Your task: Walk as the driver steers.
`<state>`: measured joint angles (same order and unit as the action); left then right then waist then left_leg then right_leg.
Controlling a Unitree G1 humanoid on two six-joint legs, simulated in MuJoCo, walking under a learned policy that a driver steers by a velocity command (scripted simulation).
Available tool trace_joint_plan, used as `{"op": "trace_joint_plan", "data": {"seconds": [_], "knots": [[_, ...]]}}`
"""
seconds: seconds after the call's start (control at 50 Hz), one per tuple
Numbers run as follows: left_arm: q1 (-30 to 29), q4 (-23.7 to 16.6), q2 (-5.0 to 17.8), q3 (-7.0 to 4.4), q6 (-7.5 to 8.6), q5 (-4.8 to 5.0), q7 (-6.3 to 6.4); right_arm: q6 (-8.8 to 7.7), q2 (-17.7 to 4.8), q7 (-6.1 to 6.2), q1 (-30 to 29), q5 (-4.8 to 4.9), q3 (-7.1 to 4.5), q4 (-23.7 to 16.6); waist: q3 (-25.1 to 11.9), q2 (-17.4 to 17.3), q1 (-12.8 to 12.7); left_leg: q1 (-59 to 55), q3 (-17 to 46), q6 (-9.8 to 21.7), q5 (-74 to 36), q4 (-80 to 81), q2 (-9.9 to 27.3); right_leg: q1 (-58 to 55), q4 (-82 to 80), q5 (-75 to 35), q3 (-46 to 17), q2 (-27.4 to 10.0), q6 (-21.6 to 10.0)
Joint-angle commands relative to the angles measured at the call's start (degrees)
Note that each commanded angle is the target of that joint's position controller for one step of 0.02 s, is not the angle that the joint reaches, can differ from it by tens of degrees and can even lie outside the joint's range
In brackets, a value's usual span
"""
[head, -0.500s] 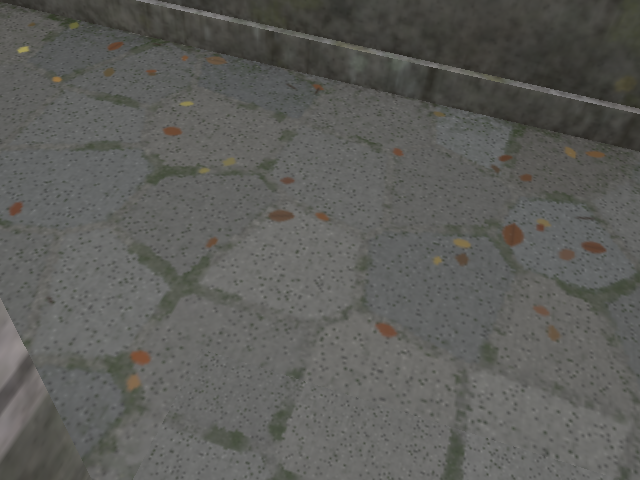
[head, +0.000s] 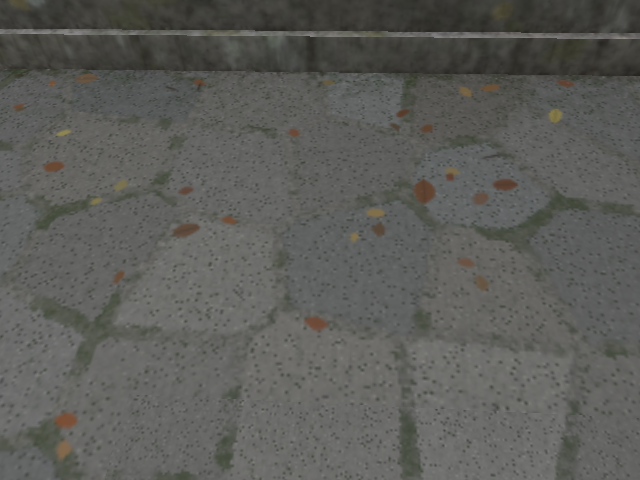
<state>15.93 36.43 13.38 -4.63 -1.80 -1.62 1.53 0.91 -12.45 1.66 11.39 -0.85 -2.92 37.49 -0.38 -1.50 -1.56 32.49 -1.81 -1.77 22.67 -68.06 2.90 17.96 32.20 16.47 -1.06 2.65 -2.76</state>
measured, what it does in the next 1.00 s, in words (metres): climbs, turning left: left foot, then right foot 0.17 m higher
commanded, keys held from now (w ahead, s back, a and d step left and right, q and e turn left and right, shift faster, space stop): w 0.06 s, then w+q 0.92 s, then q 0.02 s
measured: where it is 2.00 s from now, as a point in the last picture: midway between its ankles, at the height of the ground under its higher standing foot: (317, 374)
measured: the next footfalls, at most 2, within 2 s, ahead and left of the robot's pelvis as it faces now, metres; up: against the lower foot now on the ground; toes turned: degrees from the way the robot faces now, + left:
left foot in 0.14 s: +0.06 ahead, +0.10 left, +0.00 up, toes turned +0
right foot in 0.60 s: +0.35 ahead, -0.14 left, +0.17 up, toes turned +6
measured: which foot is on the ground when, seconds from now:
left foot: up 0.00-0.12, down 0.14-0.62, up 0.64-1.00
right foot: down 0.00-0.14, up 0.16-0.58, down 0.60-1.00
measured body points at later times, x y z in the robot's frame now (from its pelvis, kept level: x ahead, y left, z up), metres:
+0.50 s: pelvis +0.10 -0.02 +0.01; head +0.14 +0.01 +0.46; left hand +0.36 +0.14 -0.04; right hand +0.01 -0.25 -0.11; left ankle +0.01 +0.10 -0.73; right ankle +0.23 -0.13 -0.44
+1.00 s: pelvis +0.36 -0.05 +0.18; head +0.38 -0.05 +0.63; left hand +0.24 +0.18 +0.05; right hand +0.64 -0.16 +0.09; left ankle +0.47 +0.12 -0.46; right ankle +0.31 -0.15 -0.56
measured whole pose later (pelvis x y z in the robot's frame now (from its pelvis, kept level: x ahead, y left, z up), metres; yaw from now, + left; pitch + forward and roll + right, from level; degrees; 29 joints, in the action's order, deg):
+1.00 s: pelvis +0.36 -0.05 +0.18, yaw +24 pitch +2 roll +0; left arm 24.9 52.8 10.9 -3.4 7.8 -1.6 1.7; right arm -0.5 -11.0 -3.4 5.2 -1.5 -3.7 37.3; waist 0.0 -1.3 -3.0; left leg 48.4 -1.2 5.6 -0.7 -59.6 0.5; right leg 2.1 18.8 18.3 18.0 -2.2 -1.2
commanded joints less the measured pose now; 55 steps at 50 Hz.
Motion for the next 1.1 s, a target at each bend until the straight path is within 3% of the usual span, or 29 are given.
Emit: {"op": "trace_joint_plan", "data": {"seconds": [0.02, 0.08, 0.12, 0.14, 0.16, 0.18, 0.2, 0.26, 0.3, 0.36, 0.38, 0.4, 0.44, 0.5, 0.54, 0.58, 0.6, 0.62, 0.64, 0.66, 0.7, 0.72, 0.76, 0.82, 0.88, 0.94, 1.0, 1.04, 1.1], "knots": [[-3.4, -4.6, 4.6, -0.63, 2.08, -0.67, -0.06, -0.39, -0.8, 1.11, 2.7, 0.68, 0.16, -1.8, -7.1, 10.8, 1.7, -4.0, -0.9, 2.4, 0.3, 7.8, -0.9, -6.1, -6.9, -38.5, -9.2, -12.4, -10.6], [-1.8, -3.8, 6.2, -1.04, 1.99, -1.89, -0.07, -0.32, -2.2, 1.77, 5.5, 1.65, -0.24, -1.3, -6.3, 12.7, 3.4, -14.2, -2.2, 4.7, 5.7, 22.4, -1.9, -1.4, -9.9, -17.8, -12.2, -11.4, -10.4], [-1.4, -2.8, 3.0, -0.12, 1.13, -0.04, -0.11, -0.86, -1.6, 1.7, 12.0, 0.68, -0.26, 2.7, -1.9, 6.9, 6.2, -23.3, -4.3, 6.2, -7.1, 43.1, -2.9, 2.8, -5.0, -5.7, -10.8, -8.9, -8.5], [0.9, -2.4, -1.2, 0.88, 1.22, 0.56, -0.65, -1.94, -2.2, 1.32, 13.2, -1.16, -0.22, 4.5, -1.8, -2.8, 4.9, -28.2, 3.8, 6.1, -4.0, 48.8, 0.1, 6.9, 6.2, -1.6, -6.1, -4.4, -6.4], [1.5, -3.9, -5.2, 2.09, 1.76, 0.7, -1.28, -2.9, -8.1, 0.95, 13.8, -1.74, -1.15, 3.4, -2.3, -16.9, 4.3, -30.9, 29.5, 10.2, 9.4, 58.5, 15.2, 18.5, 23.0, 9.2, 2.6, 2.8, -1.6], [0.9, -4.0, 1.4, 0.23, 2.1, -1.12, -1.56, -2.61, -10.2, -0.21, 12.1, 0.22, -2.39, 3.1, 1.1, -19.8, 3.6, -26.3, 43.4, 17.7, 22.2, 63.7, 19.2, 25.7, 33.0, 12.1, 3.4, 1.8, 0.3], [-5.1, -4.9, 3.7, -0.53, 2.61, -1.11, -1.57, -3.06, -8.2, -0.63, 10.7, 0.54, -2.28, 2.7, 5.5, -13.7, 4.9, -24.3, 40.6, 20.3, 28.7, 63.0, 17.2, 31.5, 45.6, 8.7, 3.6, -0.6, 1.2], [-16.3, -8.0, -2.9, 1.83, 4.95, -1.5, -2.09, -5.66, -6.5, -0.72, 15.1, -0.65, -2.29, 7.0, 5.6, -5.8, 7.1, -30.6, 30.9, 22.4, 13.9, 56.1, 11.5, 53.5, 81.5, 3.9, 3.0, -2.0, -0.4], [-14.6, -6.8, -6.7, 3.63, 5.35, -1.89, -2.82, -6.48, -4.1, -1.5, 20.2, 0.29, -1.92, 10.8, 3.5, 1.5, 4.8, -30.9, 27.6, 19.4, 8.6, 51.5, 8.8, 58.2, 86.6, 2.3, 2.3, -2.5, -2.3], [-19.8, -8.8, -10.2, 5.71, 3.66, -1.17, -2.21, -7.9, -1.7, -0.97, 22.1, 0.28, -1.09, 12.6, 5.5, -1.5, 3.0, -24.2, 25.6, 17.7, 9.1, 52.3, 8.5, 65.8, 93.6, 4.5, 1.7, -5.0, -1.9], [-21.5, -10.1, -10.0, 6.25, 3.01, -0.82, -1.8, -8.12, -3.3, -0.82, 20.3, -0.17, -1.44, 13.0, 5.8, -2.7, 2.2, -20.2, 24.0, 16.9, 9.4, 53.9, 7.5, 64.4, 91.2, 4.3, 2.2, -5.6, -1.6], [-23.6, -10.9, -10.4, 6.48, 2.64, -1.06, -1.08, -8.59, -4.2, -0.86, 20.3, -0.12, -1.75, 13.4, 5.7, -5.2, 2.7, -19.9, 25.4, 17.6, 8.6, 54.8, 8.0, 67.2, 95.4, 5.2, 2.7, -5.7, -1.7], [-29.0, -14.7, -10.6, 7.64, 2.31, -2.72, -1.26, -8.15, -3.1, 0.1, 20.4, 0.79, -1.32, 13.9, 5.4, -1.7, 2.9, -17.9, 24.4, 16.2, 9.5, 58.2, 6.3, 65.0, 82.4, 1.9, 0.8, -9.6, -1.4], [-33.2, -18.0, -11.6, 8.46, 1.79, -0.77, -2.71, -6.84, -3.9, 2.19, 22.7, 1.29, -2.16, 13.6, -0.3, -5.9, 6.4, -19.0, 24.2, 17.9, -10.9, 67.9, 8.6, 50.3, 69.4, 9.2, 4.0, -10.0, -1.4], [-27.6, -15.8, -10.9, 7.76, 1.68, 0.87, -3.99, -5.48, -4.5, 2.6, 21.2, 1.27, -2.31, 12.1, -3.4, -5.6, 5.6, -18.3, 15.7, 15.7, -25.7, 67.1, 7.4, 31.6, 53.7, 18.8, 8.3, -7.7, -3.3], [-13.0, -11.0, -6.7, 4.55, 1.79, 3.06, -3.36, -5.42, -7.9, 0.41, 17.3, 0.03, -2.81, 9.7, -8.6, -6.0, -1.1, -17.2, 12.8, 14.4, -66.0, 54.2, 8.4, 10.5, 45.5, 24.3, 10.5, -1.0, -5.8], [-2.8, -8.5, -2.7, 2.81, 2.6, 3.3, -2.47, -5.96, -10.3, -1.09, 14.3, 0.46, -3.18, 9.0, -14.3, -4.3, -7.7, -19.3, 10.5, 12.8, -79.0, 39.1, 6.8, 0.8, 36.2, 20.3, 7.9, 0.5, -6.2], [5.1, -6.8, 3.3, 0.53, 3.63, 0.98, -1.46, -7.26, -9.4, -3.38, 9.9, 2.3, -3.58, 6.2, -20.9, 3.8, -12.2, -12.2, 8.8, 10.0, -66.3, 17.7, 2.2, -8.6, 22.5, 30.3, -11.8, -9.3, -6.6], [9.8, -4.2, 11.7, -1.54, 3.14, -0.37, -1.35, -7.82, -2.8, -5.21, 3.1, 2.05, -3.33, -0.3, -22.2, 26.7, -12.7, 7.2, 9.5, 7.4, -14.5, -4.7, -8.8, -13.5, -6.9, 56.7, -47.0, -20.3, -8.0], [3.1, -4.5, 9.8, -1.68, 2.38, 1.53, -0.37, -8.64, 0.8, -5.6, 6.9, -1.28, -3.38, -0.3, -19.7, 21.1, -7.1, 15.4, 18.9, 7.7, -11.4, -25.3, -9.4, -10.2, -20.8, 64.3, -66.2, -24.9, -7.0], [-8.1, -1.0, 1.9, 0.56, 2.96, 1.4, 0.14, -7.38, 3.9, -4.75, 7.8, -2.2, -1.94, -0.8, 0.3, 10.3, 2.6, 19.9, 10.4, 7.9, -18.1, -34.5, -4.3, 7.7, -12.7, 54.6, -46.3, -23.4, -7.0], [-8.6, 1.9, -2.7, 1.65, 3.84, 0.97, -0.16, -6.03, 4.2, -3.93, 7.6, -2.33, -1.53, -0.4, 3.9, 4.7, 4.2, 19.7, 9.2, 7.8, -19.0, -35.4, -3.5, 14.3, -6.5, 43.8, -34.5, -22.7, -6.1], [-6.9, 7.8, -7.6, 3.21, 6.51, -0.91, -1.11, -3.86, 6.2, -2.89, 6.8, -1.68, 0.08, -2.0, 4.4, 5.6, 6.9, 20.5, 10.4, 9.0, -15.3, -40.4, -3.9, 17.1, -6.6, 28.3, -21.5, -20.7, -4.2], [-3.4, 13.3, -4.3, 1.74, 9.3, -0.29, -2.36, -2.33, 5.3, -1.96, 3.8, -1.51, 0.41, -3.1, 6.7, 3.1, 7.8, 25.4, 12.9, 9.2, -18.0, -33.9, -4.1, 12.6, -10.2, 14.8, -7.7, -17.7, -1.0], [-2.2, 11.5, 1.6, 0.6, 10.19, 0.74, -0.7, -1.41, -3.3, -3.44, -2.2, -0.99, -1.91, -3.9, 4.5, 2.0, 4.6, 17.2, 6.6, 6.2, -24.9, -6.9, -3.1, 4.2, -21.0, 1.7, 2.5, -17.2, -2.1], [4.7, 12.9, 4.3, -0.14, 11.04, 0.16, 0.36, -1.44, -2.1, -4.98, -6.3, -0.38, -1.96, -3.0, 3.1, 3.4, 1.7, 18.7, 2.1, 7.0, -24.6, 5.4, -1.4, -11.9, -24.3, -9.6, 8.5, -16.9, -3.5], [9.0, 13.3, 3.6, 0.14, 10.24, -0.17, 0.9, -2.16, -0.3, -5.68, -10.5, -0.61, -1.39, -2.1, 3.0, 2.9, -1.4, 15.0, -3.1, 7.9, -22.4, 18.2, -2.0, -21.9, -24.1, -19.3, 14.2, -15.3, -3.0], [9.2, 13.0, 4.6, 0.03, 9.48, 0.35, 0.9, -1.79, 1.7, -6.07, -10.8, -0.5, -0.62, -2.3, 4.1, 6.2, -1.1, 7.2, -7.0, 8.5, -21.8, 28.1, -3.7, -23.2, -20.6, -38.4, 18.0, -15.2, -1.6], [11.1, 13.2, 7.4, -0.41, 6.85, 2.04, 1.01, -1.59, -0.7, -5.49, -6.1, -0.78, -1.38, -1.5, 1.1, 11.4, 0.4, -3.2, -10.2, 10.2, -17.8, 33.2, -8.2, -27.7, -10.4, -65.7, 18.8, -17.1, -1.1]]}}
Keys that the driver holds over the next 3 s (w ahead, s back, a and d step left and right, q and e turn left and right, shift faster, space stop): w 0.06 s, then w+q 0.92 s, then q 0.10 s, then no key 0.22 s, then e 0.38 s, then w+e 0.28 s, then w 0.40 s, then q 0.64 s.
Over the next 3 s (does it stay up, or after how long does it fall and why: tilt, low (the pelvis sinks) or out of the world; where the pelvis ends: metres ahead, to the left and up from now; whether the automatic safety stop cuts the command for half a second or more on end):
stays up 0.96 0.13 0.18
